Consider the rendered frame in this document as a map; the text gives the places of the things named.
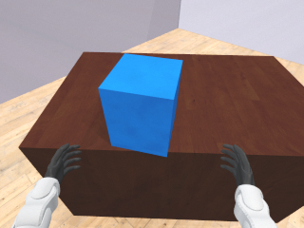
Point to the left robot forearm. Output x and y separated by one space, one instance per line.
41 202

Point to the left robot hand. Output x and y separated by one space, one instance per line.
57 168

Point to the right robot hand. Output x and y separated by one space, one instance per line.
242 170

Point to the right robot forearm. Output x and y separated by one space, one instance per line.
251 210

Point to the pedestal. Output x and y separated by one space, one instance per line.
251 101

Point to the carton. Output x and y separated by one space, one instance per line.
139 99

